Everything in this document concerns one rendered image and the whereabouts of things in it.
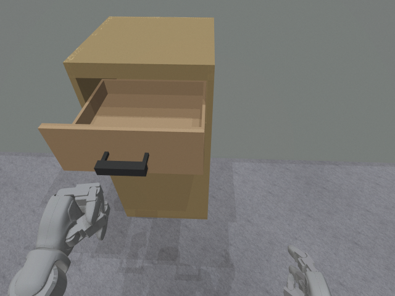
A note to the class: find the robot left forearm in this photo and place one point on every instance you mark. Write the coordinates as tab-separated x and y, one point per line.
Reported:
43	274

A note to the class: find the right robot hand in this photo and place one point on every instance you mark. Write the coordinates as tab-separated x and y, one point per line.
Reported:
312	283

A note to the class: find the cabinet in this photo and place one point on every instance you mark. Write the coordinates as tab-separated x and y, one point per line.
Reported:
152	48

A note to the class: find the left robot hand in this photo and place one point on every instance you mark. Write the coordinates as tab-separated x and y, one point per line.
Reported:
56	229

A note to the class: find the drawer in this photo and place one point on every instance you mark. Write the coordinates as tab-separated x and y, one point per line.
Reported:
127	118

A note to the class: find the handle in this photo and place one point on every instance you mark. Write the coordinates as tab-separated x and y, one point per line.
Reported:
121	168

